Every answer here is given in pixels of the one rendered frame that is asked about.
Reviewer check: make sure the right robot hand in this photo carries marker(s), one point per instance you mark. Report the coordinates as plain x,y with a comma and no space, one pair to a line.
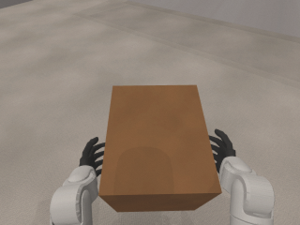
224,150

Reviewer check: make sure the left robot hand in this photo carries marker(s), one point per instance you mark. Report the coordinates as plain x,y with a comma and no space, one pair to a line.
89,156

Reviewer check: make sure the right robot forearm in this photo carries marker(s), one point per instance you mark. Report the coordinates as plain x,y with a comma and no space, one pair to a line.
252,196

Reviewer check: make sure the left robot forearm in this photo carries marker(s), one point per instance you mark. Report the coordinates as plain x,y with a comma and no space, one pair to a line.
71,203

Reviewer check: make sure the carton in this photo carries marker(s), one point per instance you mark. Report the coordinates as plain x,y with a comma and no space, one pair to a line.
157,155

